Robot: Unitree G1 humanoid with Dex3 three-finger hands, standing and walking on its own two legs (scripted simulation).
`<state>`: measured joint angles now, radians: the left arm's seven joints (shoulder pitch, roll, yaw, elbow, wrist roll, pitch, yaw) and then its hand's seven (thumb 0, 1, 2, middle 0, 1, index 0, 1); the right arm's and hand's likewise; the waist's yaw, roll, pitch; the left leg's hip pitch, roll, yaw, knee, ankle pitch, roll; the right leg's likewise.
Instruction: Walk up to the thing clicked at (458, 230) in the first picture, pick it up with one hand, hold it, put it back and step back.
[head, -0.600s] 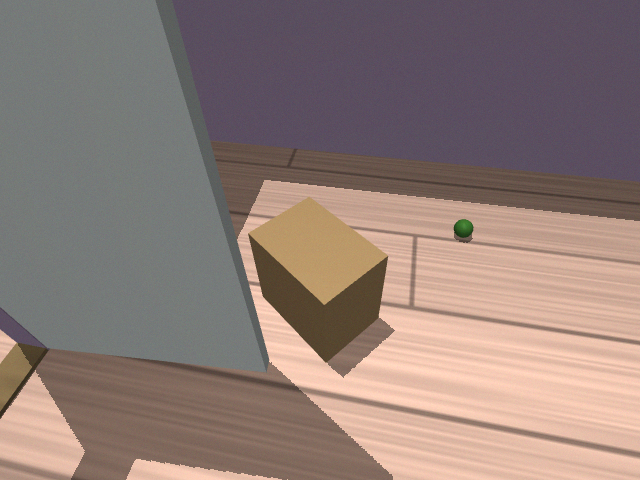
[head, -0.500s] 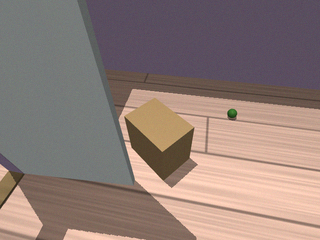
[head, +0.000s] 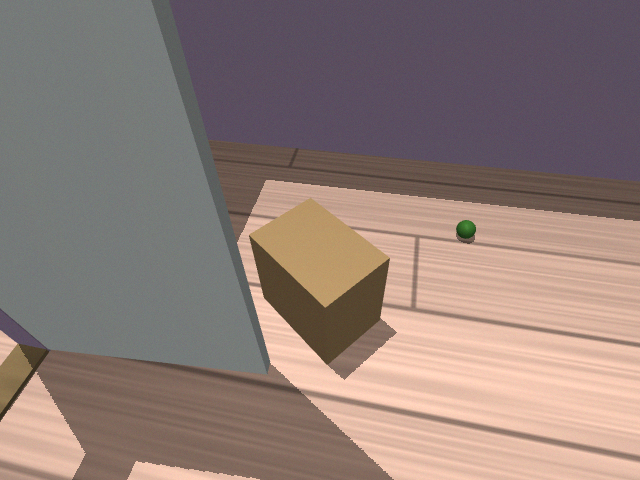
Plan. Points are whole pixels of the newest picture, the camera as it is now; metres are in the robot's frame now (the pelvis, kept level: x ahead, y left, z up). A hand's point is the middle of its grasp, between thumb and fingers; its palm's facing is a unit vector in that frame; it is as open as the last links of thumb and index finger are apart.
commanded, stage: stand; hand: left
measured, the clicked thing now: (466, 229) +1.20 -0.59 -0.74
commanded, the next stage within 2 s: walk up in 0.52 s
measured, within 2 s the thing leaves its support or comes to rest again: neither
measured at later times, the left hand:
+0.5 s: hand out of the picture +0.08 +0.25 -0.15, palm faces -0.03 -0.94 -0.34, open 7.4 cm
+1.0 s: hand (237, 451) +0.22 +0.15 -0.15, palm faces -0.27 -0.89 -0.37, open 7.4 cm
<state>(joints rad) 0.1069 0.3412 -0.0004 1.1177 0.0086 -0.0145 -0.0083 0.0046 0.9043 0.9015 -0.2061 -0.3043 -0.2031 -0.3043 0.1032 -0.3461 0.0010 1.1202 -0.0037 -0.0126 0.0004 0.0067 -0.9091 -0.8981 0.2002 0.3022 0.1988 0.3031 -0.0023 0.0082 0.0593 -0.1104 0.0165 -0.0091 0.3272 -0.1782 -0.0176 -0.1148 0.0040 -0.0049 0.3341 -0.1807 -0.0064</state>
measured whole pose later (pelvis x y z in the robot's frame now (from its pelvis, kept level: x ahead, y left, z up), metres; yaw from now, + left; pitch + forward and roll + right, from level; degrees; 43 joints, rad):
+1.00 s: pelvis +0.08 -0.10 -0.03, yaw -19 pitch -3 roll -1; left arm 0.29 0.40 0.09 0.89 0.02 -0.01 -0.10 0.00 0.91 0.90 -0.20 -0.30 -0.20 -0.30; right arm 0.20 -0.48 -0.09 0.93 -0.01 -0.04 0.03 0.01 -0.91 -0.90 0.20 0.30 0.20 0.30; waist 0.04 0.07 0.07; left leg -0.39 0.09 0.06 1.03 -0.47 0.03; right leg -0.30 -0.01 -0.04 0.63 -0.28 -0.03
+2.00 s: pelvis +0.44 -0.33 -0.03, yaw -39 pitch -2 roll +0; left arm 0.36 0.43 0.05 0.89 0.01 -0.05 -0.04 0.01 0.90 0.90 -0.21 -0.30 -0.20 -0.30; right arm 0.28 -0.41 -0.07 0.84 -0.02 -0.10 0.06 0.01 -0.91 -0.90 0.20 0.30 0.20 0.30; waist 0.01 -0.03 0.06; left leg -0.40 0.07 0.11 0.67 -0.23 0.02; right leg -0.29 0.03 0.07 0.95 -0.48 -0.04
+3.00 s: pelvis +0.70 -0.52 -0.02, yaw -39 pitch -2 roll -1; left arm 0.25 0.42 0.04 0.91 0.00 -0.04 -0.01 0.01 0.91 0.90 -0.21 -0.30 -0.20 -0.30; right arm 0.24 -0.40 -0.03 0.85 0.00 -0.04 0.02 0.01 -0.91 -0.90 0.20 0.30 0.20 0.30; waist -0.01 -0.02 0.13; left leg -0.32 0.05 0.09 0.63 -0.27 0.02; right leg -0.44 -0.05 -0.03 0.82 -0.35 -0.02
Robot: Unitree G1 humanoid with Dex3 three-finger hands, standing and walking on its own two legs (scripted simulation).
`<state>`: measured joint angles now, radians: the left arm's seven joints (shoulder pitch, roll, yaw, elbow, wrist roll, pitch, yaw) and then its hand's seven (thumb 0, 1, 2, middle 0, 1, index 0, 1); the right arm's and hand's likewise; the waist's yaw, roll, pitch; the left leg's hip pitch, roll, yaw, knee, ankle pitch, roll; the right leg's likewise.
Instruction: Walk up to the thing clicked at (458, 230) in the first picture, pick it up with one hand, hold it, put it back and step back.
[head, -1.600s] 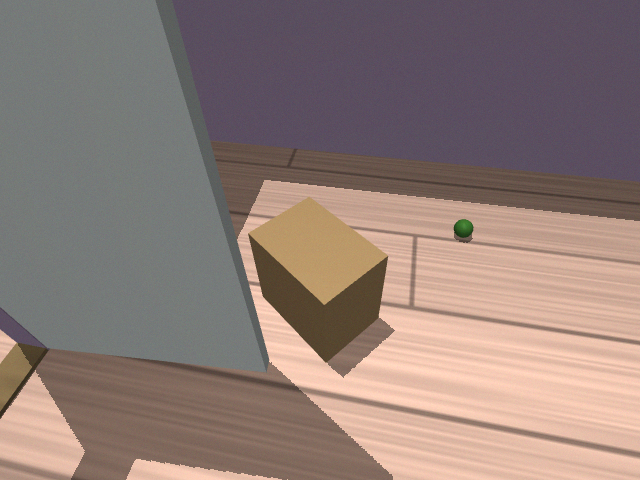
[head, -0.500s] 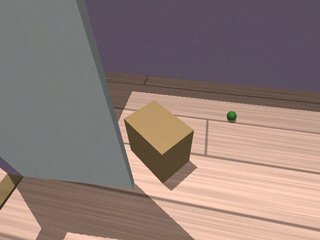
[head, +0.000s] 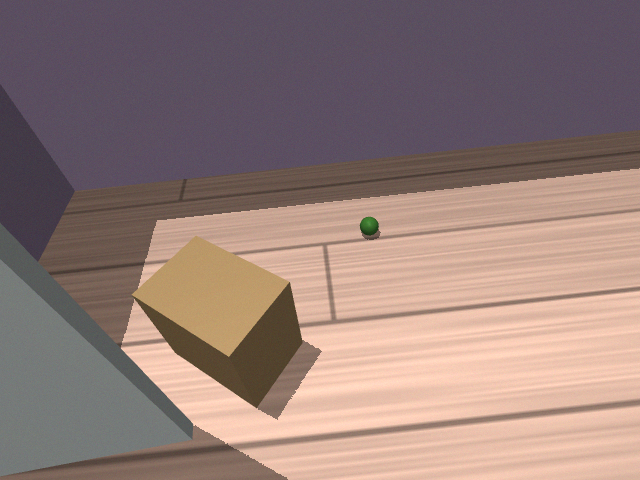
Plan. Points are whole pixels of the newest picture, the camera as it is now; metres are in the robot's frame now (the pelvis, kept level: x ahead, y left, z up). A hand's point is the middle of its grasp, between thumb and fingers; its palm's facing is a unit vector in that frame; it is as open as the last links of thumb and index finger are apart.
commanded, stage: walk up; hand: left
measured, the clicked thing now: (369, 226) +1.21 -0.10 -0.72
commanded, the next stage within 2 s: none
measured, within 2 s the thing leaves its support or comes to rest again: neither
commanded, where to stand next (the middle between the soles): +0.81 -0.24 m, yaw -20 degrees
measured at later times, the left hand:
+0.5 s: hand (242, 315) +0.41 +0.18 -0.11, palm faces -0.34 -0.86 -0.37, open 7.4 cm
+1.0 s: hand (271, 276) +0.53 +0.15 -0.15, palm faces -0.36 -0.87 -0.35, open 7.4 cm
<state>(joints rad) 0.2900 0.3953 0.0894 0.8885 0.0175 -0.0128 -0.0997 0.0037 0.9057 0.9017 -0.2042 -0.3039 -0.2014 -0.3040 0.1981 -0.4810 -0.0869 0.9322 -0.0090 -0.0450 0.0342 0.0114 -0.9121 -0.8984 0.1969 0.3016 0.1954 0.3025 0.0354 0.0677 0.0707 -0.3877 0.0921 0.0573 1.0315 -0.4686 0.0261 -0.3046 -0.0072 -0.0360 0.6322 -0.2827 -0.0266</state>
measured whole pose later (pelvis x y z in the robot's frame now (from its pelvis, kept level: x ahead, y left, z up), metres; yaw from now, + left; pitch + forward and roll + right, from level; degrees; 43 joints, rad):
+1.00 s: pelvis +0.41 -0.10 -0.01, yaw -20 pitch -2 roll +0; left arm 0.36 0.43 0.05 0.89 0.01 -0.05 -0.04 0.01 0.90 0.90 -0.21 -0.30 -0.20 -0.30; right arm 0.28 -0.41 -0.07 0.84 -0.02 -0.10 0.06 0.01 -0.91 -0.90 0.20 0.30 0.20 0.30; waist 0.01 -0.03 0.06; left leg -0.40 0.07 0.11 0.67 -0.23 0.02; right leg -0.29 0.03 0.07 0.95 -0.48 -0.04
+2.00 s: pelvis +0.71 -0.20 +0.00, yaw -20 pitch -2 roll -1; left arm 0.25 0.42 0.04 0.91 0.00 -0.04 -0.01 0.01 0.91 0.90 -0.21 -0.30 -0.20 -0.30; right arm 0.24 -0.40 -0.03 0.85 0.00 -0.04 0.02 0.01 -0.91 -0.90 0.20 0.30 0.20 0.30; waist -0.01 -0.02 0.13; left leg -0.32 0.05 0.09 0.63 -0.27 0.02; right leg -0.44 -0.05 -0.03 0.82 -0.35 -0.02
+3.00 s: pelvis +0.74 -0.22 +0.02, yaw -21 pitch -2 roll +0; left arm 0.07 0.34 0.02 1.18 0.01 -0.01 -0.02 0.01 0.90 0.90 -0.21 -0.30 -0.20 -0.30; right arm 0.06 -0.35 -0.01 1.17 0.00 -0.01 0.02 0.01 -0.91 -0.90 0.20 0.30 0.20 0.30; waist 0.00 0.01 0.07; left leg -0.13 0.04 0.08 0.34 -0.17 -0.01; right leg -0.18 -0.02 -0.03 0.32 -0.11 0.01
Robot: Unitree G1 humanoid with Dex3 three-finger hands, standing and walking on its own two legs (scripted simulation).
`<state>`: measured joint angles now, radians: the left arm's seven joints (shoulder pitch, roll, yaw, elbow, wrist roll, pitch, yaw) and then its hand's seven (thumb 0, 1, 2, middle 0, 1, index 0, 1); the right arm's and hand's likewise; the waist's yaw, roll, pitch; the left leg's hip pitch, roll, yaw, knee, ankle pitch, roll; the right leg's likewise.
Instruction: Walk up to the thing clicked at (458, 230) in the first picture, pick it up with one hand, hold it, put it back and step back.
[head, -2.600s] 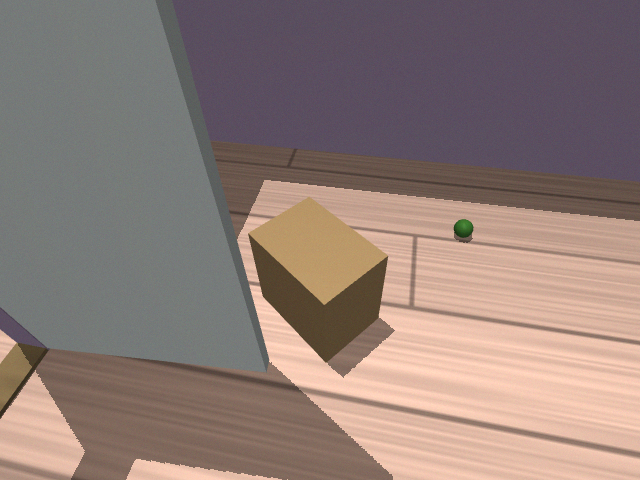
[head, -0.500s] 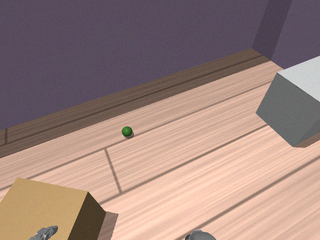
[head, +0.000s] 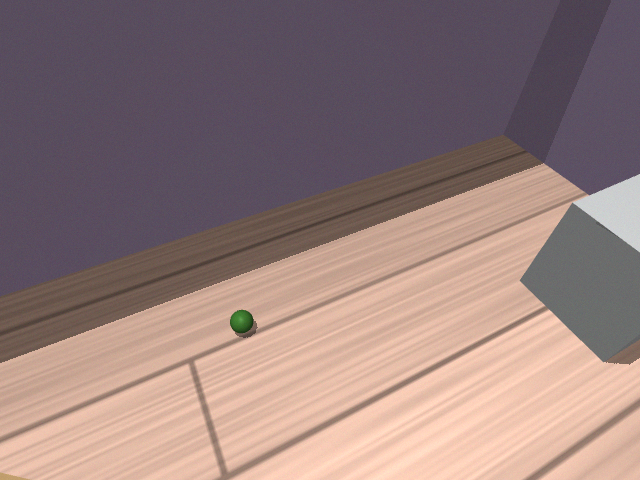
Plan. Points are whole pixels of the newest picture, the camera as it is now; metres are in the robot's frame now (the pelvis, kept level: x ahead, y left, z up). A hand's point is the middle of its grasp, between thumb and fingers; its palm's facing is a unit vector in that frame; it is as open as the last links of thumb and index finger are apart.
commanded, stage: walk up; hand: left
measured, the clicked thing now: (241, 321) +0.75 +0.27 -0.71
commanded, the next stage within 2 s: none
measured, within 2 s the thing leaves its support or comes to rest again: neither
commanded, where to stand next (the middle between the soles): +0.42 +0.00 m, yaw +0 degrees
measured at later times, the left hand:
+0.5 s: hand (167, 398) +0.27 +0.24 -0.10, palm faces -0.03 -0.91 -0.42, open 7.4 cm
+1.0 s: hand (164, 340) +0.38 +0.28 -0.14, palm faces -0.04 -0.93 -0.37, open 7.4 cm
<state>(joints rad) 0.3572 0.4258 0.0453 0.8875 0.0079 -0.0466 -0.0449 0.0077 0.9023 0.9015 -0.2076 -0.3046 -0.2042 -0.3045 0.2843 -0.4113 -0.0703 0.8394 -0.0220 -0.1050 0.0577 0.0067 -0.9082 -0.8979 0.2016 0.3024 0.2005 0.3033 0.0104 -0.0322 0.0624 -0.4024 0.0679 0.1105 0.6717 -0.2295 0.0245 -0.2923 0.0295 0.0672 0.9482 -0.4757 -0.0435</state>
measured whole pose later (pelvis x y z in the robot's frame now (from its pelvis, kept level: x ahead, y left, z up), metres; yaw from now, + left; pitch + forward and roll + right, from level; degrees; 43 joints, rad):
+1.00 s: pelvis +0.32 +0.01 +0.01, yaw +0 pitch -2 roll -1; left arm 0.25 0.42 0.04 0.91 0.00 -0.04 -0.01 0.01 0.91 0.90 -0.21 -0.30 -0.20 -0.30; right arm 0.24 -0.40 -0.03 0.85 0.00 -0.04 0.02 0.01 -0.91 -0.90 0.20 0.30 0.20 0.30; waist -0.01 -0.02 0.13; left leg -0.32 0.05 0.09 0.63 -0.27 0.02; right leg -0.44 -0.05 -0.03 0.82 -0.35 -0.02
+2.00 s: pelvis +0.35 +0.00 +0.03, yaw +0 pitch -2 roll +0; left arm 0.07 0.34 0.02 1.18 0.01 -0.01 -0.02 0.01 0.90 0.90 -0.21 -0.30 -0.20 -0.30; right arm 0.06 -0.35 -0.01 1.17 0.00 -0.01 0.02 0.01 -0.91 -0.90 0.20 0.30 0.20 0.30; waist 0.00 0.01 0.07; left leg -0.13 0.04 0.08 0.34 -0.17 -0.01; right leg -0.18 -0.02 -0.03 0.32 -0.11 0.01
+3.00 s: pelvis +0.38 -0.02 +0.03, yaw +0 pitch -2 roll +0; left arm 0.08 0.34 0.00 1.15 0.01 -0.02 -0.01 0.00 0.90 0.90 -0.21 -0.30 -0.20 -0.30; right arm 0.09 -0.35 -0.01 1.15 -0.01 -0.01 0.01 0.01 -0.91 -0.90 0.20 0.30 0.20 0.30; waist -0.01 0.01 0.04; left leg -0.08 0.06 0.06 0.30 -0.18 -0.04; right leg -0.13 -0.01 -0.05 0.31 -0.15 -0.01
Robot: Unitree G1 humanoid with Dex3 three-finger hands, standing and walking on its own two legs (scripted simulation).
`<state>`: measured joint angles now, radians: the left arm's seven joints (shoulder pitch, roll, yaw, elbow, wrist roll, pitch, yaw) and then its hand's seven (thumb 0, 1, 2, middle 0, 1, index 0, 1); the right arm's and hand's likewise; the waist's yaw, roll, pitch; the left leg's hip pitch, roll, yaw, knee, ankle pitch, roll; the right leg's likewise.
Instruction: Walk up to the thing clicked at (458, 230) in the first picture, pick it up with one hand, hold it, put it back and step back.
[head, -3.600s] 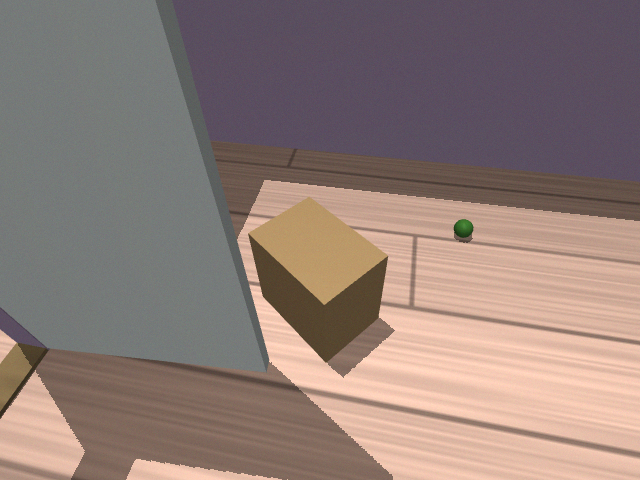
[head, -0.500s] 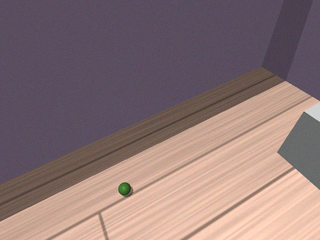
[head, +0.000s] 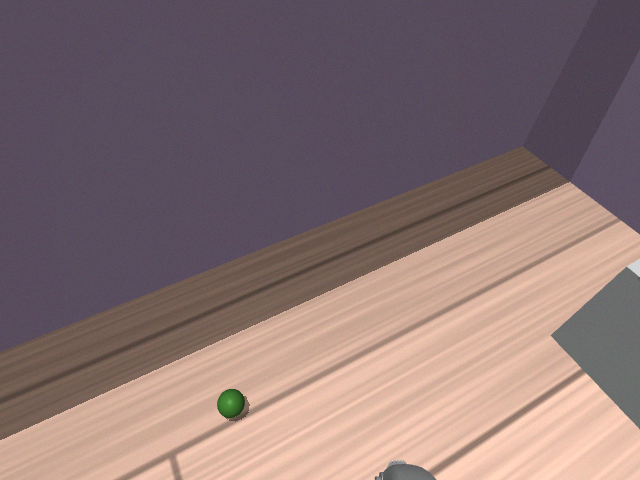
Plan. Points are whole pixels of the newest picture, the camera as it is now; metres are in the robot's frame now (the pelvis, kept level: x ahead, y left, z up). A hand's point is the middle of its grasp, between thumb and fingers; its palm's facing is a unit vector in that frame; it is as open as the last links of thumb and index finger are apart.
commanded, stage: walk up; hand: left
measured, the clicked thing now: (231, 403) +0.43 +0.26 -0.72
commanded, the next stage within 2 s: stand in 1.18 s
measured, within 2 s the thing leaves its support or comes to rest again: neither
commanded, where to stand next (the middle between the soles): +0.10 -0.01 m, yaw +0 degrees
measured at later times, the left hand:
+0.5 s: hand out of the picture +0.14 +0.24 -0.13, palm faces -0.03 -0.94 -0.34, open 7.4 cm
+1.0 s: hand out of the picture +0.11 +0.24 -0.13, palm faces -0.01 -0.94 -0.33, open 7.4 cm
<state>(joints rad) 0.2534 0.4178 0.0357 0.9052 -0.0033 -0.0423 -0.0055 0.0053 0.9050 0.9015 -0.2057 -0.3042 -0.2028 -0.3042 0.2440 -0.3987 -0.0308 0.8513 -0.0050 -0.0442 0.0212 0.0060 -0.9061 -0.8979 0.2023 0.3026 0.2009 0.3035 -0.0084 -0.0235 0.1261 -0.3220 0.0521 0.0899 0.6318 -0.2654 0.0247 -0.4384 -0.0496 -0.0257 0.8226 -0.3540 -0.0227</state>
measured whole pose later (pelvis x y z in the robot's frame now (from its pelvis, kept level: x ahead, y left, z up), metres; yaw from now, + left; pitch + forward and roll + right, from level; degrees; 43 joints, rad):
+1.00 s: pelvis +0.03 -0.01 +0.02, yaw +0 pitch -2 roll +0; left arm 0.07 0.34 0.02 1.18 0.01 -0.01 -0.02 0.01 0.90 0.90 -0.21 -0.30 -0.20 -0.30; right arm 0.06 -0.35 -0.01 1.17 0.00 -0.01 0.02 0.01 -0.91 -0.90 0.20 0.30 0.20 0.30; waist 0.00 0.01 0.07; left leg -0.13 0.04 0.08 0.34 -0.17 -0.01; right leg -0.18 -0.02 -0.03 0.32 -0.11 0.01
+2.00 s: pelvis +0.06 -0.03 +0.02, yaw +0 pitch -2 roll +0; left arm 0.08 0.34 0.00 1.15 0.01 -0.02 -0.01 0.00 0.90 0.90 -0.21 -0.30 -0.20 -0.30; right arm 0.09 -0.35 -0.01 1.15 -0.01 -0.01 0.01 0.01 -0.91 -0.90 0.20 0.30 0.20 0.30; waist -0.01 0.01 0.04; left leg -0.08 0.06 0.06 0.30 -0.18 -0.04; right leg -0.13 -0.01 -0.05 0.31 -0.15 -0.01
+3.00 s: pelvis +0.07 -0.03 +0.02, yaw +0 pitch -2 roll +0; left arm 0.10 0.35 0.00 1.14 0.01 -0.01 -0.01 0.00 0.90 0.90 -0.21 -0.30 -0.20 -0.30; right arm 0.11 -0.35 0.00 1.14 -0.01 -0.01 0.00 0.01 -0.91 -0.90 0.20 0.30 0.20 0.30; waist -0.01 0.01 0.05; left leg -0.07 0.05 0.06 0.29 -0.18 -0.04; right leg -0.13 -0.01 -0.05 0.32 -0.16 -0.01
